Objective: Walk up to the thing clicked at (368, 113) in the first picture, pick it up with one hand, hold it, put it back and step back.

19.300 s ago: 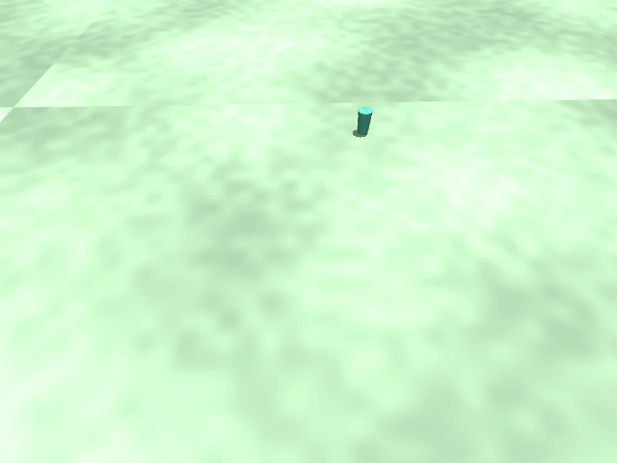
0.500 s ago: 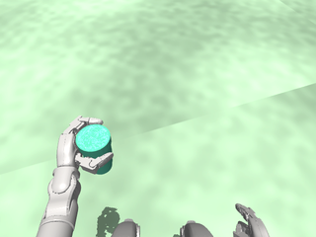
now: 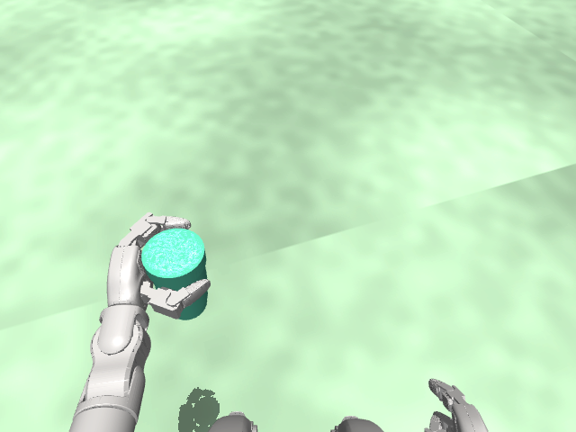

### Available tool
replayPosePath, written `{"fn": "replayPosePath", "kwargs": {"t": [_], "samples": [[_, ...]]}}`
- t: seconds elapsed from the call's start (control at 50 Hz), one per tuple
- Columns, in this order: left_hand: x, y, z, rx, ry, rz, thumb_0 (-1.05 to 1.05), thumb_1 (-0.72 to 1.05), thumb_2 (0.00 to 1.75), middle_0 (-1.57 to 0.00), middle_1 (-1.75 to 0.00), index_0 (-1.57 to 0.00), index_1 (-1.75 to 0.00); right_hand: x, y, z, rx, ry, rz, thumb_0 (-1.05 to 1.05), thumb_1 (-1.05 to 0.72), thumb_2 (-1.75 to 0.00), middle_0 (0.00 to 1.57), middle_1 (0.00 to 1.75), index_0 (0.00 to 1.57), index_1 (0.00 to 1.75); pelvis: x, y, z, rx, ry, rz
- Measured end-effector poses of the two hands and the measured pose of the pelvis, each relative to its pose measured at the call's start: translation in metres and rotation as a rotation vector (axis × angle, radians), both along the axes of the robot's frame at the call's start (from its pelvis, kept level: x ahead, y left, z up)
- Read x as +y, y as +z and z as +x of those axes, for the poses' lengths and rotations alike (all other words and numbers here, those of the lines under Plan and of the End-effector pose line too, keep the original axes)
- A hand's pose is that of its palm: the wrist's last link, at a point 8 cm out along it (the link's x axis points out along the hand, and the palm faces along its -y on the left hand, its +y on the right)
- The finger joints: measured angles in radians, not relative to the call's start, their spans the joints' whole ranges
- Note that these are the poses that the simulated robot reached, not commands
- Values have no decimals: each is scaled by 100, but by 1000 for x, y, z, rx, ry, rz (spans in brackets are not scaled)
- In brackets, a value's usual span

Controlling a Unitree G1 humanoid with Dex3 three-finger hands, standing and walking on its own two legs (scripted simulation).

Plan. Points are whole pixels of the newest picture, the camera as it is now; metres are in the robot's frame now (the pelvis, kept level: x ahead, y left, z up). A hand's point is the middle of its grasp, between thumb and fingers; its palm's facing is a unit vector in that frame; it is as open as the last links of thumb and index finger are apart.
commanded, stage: hold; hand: left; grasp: from the side
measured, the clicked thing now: (181, 279) +0.32 +0.17 +0.00
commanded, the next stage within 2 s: none
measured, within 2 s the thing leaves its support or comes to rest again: neither
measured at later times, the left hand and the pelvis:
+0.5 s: hand (173, 279) +0.30 +0.17 +0.05, palm faces +0.10 -0.99 -0.03, open 10.7 cm; pelvis -0.02 +0.00 +0.01, yaw +0 degrees
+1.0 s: hand (171, 273) +0.31 +0.17 +0.06, palm faces +0.10 -0.99 -0.03, open 10.7 cm; pelvis -0.02 +0.00 +0.01, yaw +0 degrees
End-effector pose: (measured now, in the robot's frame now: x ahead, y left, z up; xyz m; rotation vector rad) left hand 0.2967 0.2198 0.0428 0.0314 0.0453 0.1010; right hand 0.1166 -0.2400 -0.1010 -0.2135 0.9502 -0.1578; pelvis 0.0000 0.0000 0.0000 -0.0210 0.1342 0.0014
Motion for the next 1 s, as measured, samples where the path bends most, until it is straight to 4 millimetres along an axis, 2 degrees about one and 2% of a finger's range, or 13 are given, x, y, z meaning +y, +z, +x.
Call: {"fn": "replayPosePath", "kwargs": {"t": [0.54, 0.84, 1.0], "samples": [[-3, 11, -24, -20, -3, 7, 2, -44, 109, -74, -102, -65, -103, -4, 10, -10, -48, 15, 0, 2, -93, -90, 20, 30, 20, 30, -4, 6, -19, -52, 3, 7], [-2, 15, -24, -33, -14, 3, 2, -44, 109, -74, -102, -65, -103, -5, 10, -17, -38, 7, 2, 2, -93, -90, 20, 30, 20, 30, -4, 8, -19, -57, 3, 7], [-1, 16, -18, -32, 0, -2, 2, -44, 109, -74, -102, -65, -103, -4, 10, -17, -36, -1, -1, 2, -93, -90, 20, 30, 20, 30, -3, 8, -18, -59, 0, 8]]}}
